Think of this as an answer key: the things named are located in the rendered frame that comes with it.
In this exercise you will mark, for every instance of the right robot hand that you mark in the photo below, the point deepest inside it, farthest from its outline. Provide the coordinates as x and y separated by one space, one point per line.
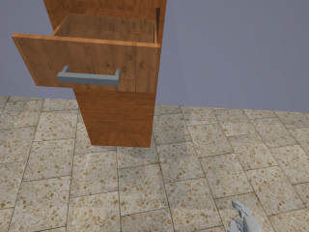
249 223

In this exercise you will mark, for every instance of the cabinet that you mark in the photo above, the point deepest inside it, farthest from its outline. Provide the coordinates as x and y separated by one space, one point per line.
114 118

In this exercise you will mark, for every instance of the drawer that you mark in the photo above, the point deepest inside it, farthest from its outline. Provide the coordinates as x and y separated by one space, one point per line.
94 44

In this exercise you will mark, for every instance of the handle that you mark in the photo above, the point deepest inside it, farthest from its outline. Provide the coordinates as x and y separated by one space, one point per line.
88 78

